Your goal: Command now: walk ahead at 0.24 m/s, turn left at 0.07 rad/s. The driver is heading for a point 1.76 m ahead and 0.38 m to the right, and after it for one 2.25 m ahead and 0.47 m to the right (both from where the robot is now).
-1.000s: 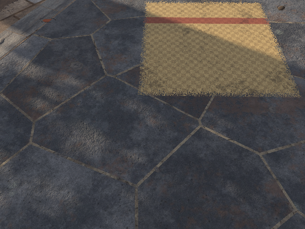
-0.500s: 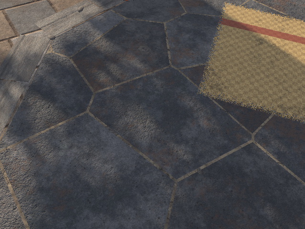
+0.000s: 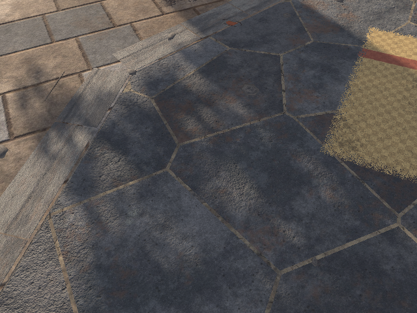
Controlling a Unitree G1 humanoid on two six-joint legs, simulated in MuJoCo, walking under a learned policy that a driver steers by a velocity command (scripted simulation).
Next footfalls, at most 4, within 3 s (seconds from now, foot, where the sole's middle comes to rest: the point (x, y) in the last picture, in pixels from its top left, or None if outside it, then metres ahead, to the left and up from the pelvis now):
0.04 left None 0.01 0.12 -0.78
0.46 right None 0.33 -0.14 -0.78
1.00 left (200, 270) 0.65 0.08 -0.78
1.54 right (272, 201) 0.92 -0.18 -0.78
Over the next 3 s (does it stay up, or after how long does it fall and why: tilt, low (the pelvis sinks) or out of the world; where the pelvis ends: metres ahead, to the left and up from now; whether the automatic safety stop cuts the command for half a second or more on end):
stays up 1.49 -0.40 -0.01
